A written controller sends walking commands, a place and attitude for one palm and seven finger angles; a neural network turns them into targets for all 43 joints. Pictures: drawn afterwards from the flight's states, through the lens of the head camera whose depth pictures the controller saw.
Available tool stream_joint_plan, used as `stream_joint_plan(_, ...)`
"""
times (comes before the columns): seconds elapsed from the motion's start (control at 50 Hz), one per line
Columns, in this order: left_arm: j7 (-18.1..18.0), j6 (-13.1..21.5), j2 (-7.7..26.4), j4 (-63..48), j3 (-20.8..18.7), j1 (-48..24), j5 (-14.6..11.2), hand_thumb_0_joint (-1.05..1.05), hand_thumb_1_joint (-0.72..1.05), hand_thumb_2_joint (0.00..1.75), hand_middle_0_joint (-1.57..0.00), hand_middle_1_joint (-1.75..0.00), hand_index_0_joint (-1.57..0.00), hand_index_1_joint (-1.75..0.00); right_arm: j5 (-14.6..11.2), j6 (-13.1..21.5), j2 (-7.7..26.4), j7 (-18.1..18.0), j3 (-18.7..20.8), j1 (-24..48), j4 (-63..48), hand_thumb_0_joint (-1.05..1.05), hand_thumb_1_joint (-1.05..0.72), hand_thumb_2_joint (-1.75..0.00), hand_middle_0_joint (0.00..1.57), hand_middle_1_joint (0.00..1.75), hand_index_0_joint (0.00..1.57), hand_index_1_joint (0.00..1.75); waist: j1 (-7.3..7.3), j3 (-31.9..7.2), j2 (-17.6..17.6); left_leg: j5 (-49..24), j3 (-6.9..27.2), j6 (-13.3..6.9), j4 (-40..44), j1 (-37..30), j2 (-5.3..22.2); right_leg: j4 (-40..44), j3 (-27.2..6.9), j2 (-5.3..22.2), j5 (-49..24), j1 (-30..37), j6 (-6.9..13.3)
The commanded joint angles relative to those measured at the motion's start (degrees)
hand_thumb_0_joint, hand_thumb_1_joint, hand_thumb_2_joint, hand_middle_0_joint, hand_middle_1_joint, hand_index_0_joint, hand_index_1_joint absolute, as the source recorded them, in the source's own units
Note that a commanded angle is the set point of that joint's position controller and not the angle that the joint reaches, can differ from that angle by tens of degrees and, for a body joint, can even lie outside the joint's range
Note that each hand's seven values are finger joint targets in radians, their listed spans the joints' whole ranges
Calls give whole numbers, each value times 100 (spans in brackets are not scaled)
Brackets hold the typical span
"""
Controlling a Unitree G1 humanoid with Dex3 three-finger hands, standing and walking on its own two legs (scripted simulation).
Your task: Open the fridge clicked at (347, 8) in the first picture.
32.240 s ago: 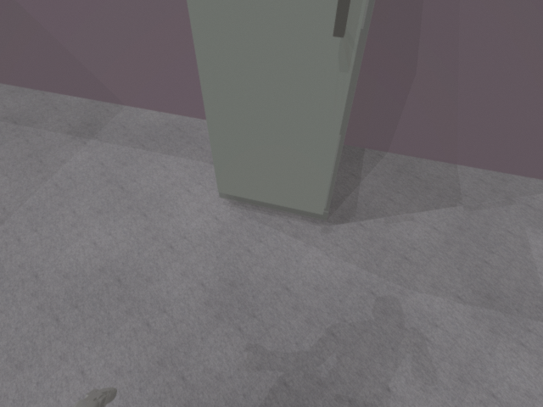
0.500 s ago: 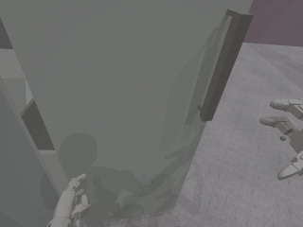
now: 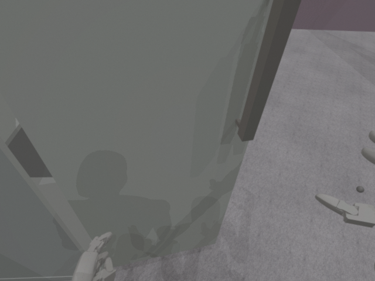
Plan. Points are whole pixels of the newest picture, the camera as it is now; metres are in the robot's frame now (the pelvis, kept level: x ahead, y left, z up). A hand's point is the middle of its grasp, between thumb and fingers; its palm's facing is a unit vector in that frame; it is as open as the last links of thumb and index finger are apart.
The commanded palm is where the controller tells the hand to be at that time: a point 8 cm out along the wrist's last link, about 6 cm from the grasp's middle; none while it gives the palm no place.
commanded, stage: draw the hand back to the body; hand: right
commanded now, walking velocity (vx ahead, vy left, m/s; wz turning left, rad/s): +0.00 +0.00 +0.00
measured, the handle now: (256, 76) +0.42 -0.14 +0.26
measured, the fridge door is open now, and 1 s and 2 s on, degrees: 79 79 79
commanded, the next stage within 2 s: step back with the hand held close in 0.76 s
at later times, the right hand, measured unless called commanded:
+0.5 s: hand (362, 208) +0.19 -0.27 +0.16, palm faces +0.51 +0.78 -0.36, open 7.9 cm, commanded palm +0.15 -0.30 +0.18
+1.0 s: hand (354, 200) +0.20 -0.26 +0.17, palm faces +0.49 +0.79 -0.37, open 7.4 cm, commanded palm +0.14 -0.29 +0.18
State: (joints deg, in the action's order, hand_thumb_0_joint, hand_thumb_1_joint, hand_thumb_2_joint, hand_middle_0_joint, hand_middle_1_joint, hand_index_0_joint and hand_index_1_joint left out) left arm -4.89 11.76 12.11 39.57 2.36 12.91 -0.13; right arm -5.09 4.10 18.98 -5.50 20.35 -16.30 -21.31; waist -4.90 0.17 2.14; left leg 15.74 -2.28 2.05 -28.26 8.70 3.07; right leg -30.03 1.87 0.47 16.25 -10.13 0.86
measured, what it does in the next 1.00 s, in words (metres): stands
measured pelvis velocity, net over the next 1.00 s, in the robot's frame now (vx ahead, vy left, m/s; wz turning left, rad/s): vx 0.00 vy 0.01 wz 0.00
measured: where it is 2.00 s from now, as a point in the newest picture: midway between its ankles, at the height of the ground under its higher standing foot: outside the picture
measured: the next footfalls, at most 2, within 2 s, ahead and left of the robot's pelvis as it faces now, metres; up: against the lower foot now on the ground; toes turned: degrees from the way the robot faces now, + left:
left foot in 1.74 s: -0.07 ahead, +0.12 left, +0.00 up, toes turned -4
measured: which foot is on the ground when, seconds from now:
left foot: down 0.00-1.00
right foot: down 0.00-1.00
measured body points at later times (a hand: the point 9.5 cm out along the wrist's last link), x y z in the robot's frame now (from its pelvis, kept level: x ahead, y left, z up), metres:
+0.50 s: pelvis +0.01 +0.01 +0.00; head -0.02 +0.02 +0.45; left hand +0.21 +0.23 -0.07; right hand +0.16 -0.31 +0.18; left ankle +0.00 +0.14 -0.74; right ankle +0.00 -0.11 -0.74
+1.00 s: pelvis +0.00 +0.01 +0.00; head -0.01 +0.02 +0.45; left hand +0.19 +0.23 -0.08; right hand +0.17 -0.30 +0.19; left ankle +0.00 +0.14 -0.74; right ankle +0.00 -0.11 -0.74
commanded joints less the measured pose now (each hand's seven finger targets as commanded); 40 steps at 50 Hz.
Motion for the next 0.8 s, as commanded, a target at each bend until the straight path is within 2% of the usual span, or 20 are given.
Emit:
stream_joint_plan(0.0, -39, 306, 731, -996, -303, -925, 29, 0, 90, 90, -20, -30, -20, -30, 85, 474, 1122, -151, 430, 796, -1208, 0, -25, -58, 22, 68, 22, 68, 80, -572, 201, -841, -81, -310, 373, -42, -112, 740, -248, 153, -1101, 268, 7)
stream_joint_plan(0.04, -39, 258, 762, -994, -333, -956, 29, 0, 90, 90, -20, -30, -20, -30, 94, 465, 1175, -153, 513, 580, -1129, 0, -32, -62, 22, 64, 22, 64, 43, -494, 7, -857, -93, -309, 413, -86, -124, 766, -241, 180, -1168, 252, 10)
stream_joint_plan(0.08, -12, 206, 723, -1020, -332, -953, 21, 0, 90, 90, -20, -30, -20, -30, 96, 478, 1147, -145, 525, 444, -1157, 0, -39, -65, 22, 60, 22, 60, 33, -467, 170, -881, -83, -313, 408, -96, -118, 776, -239, 185, -1217, 262, -17)
stream_joint_plan(0.18, 2, 125, 706, -1088, -358, -913, 26, 0, 90, 90, -20, -30, -20, -30, 109, 475, 1206, -149, 651, 49, -1284, 0, -57, -74, 21, 49, 21, 49, 7, -519, 168, -1122, -92, -310, 407, -197, -126, 753, -219, 189, -1562, 303, -55)
stream_joint_plan(0.26, -14, 51, 696, -1110, -369, -897, 18, 0, 90, 90, -20, -30, -20, -30, 99, 421, 1192, -149, 722, -246, -1098, 0, -72, -81, 21, 41, 21, 41, 15, -315, 58, -1141, -100, -297, 488, -140, -132, 745, -154, 190, -1480, 232, -35)
stream_joint_plan(0.28, -22, 43, 695, -1142, -374, -898, 18, 0, 90, 90, -20, -30, -20, -30, 101, 425, 1248, -153, 750, -195, -1229, 0, -75, -83, 21, 38, 21, 38, 9, -393, 144, -1172, -84, -298, 487, -171, -121, 730, -144, 171, -1476, 271, -25)
stream_joint_plan(0.34, -48, 16, 704, -1141, -382, -902, 13, 0, 90, 90, -20, -30, -20, -30, 100, 385, 1208, -157, 731, -315, -1143, 0, -86, -88, 20, 32, 20, 32, 16, -304, 114, -1118, -89, -294, 552, -143, -129, 734, -118, 165, -1412, 268, -4)
stream_joint_plan(0.36, -51, 14, 691, -1136, -381, -888, 11, 0, 90, 90, -20, -30, -20, -30, 110, 389, 1180, -161, 692, -306, -1179, 0, -90, -90, 20, 30, 20, 30, 38, -331, 255, -1087, -66, -288, 570, -103, -120, 710, -96, 154, -1355, 319, 0)
stream_joint_plan(0.44, -103, 81, 720, -1126, -372, -914, 31, 0, 90, 90, -20, -30, -20, -30, 140, 373, 1270, -210, 641, 51, -1375, 0, -90, -90, 20, 30, 20, 30, 60, -336, 242, -964, -58, -285, 650, -78, -125, 700, -109, 117, -1203, 391, 44)
stream_joint_plan(0.52, -116, 108, 680, -1117, -359, -914, 37, 0, 90, 90, -20, -30, -20, -30, 133, 344, 1200, -221, 611, -35, -1222, 0, -90, -90, 20, 30, 20, 30, 56, -302, 94, -1011, -65, -262, 638, -61, -131, 674, -82, 90, -1208, 409, 56)
stream_joint_plan(0.56, -113, 90, 677, -1096, -350, -921, 38, 0, 90, 90, -20, -30, -20, -30, 134, 329, 1169, -207, 596, -50, -1158, 0, -90, -90, 20, 30, 20, 30, 54, -229, 133, -1057, -67, -271, 657, -88, -122, 683, -85, 93, -1257, 380, 51)
stream_joint_plan(0.58, -109, 99, 672, -1114, -359, -942, 38, 0, 90, 90, -20, -30, -20, -30, 135, 346, 1229, -209, 646, -13, -1256, 0, -90, -90, 20, 30, 20, 30, 32, -316, 234, -1043, -53, -272, 646, -114, -113, 681, -82, 90, -1241, 414, 48)
stream_joint_plan(0.62, -107, 101, 655, -1113, -348, -928, 44, 0, 90, 90, -20, -30, -20, -30, 121, 341, 1234, -207, 680, -124, -1169, 0, -90, -90, 20, 30, 20, 30, 21, -305, 120, -1092, -62, -268, 638, -132, -126, 688, -81, 80, -1277, 405, 58)
stream_joint_plan(0.68, -100, 73, 645, -1121, -348, -965, 40, 0, 90, 90, -20, -30, -20, -30, 117, 327, 1211, -175, 655, -123, -1152, 0, -90, -90, 20, 30, 20, 30, 16, -210, 154, -1106, -46, -260, 671, -115, -118, 692, -60, 103, -1290, 385, 52)
stream_joint_plan(0.72, -108, 65, 635, -1117, -346, -958, 41, 0, 90, 90, -20, -30, -20, -30, 94, 322, 1196, -166, 681, -211, -1012, 0, -90, -90, 20, 30, 20, 30, 19, -186, -24, -1029, -51, -244, 708, -87, -127, 698, -47, 96, -1202, 374, 69)
stream_joint_plan(0.78, -98, 76, 644, -1124, -354, -953, 46, 0, 90, 90, -20, -30, -20, -30, 113, 353, 1254, -164, 721, -190, -1195, 0, -90, -90, 20, 30, 20, 30, 2, -348, 135, -1223, -44, -260, 661, -207, -113, 681, -55, 95, -1389, 422, 63)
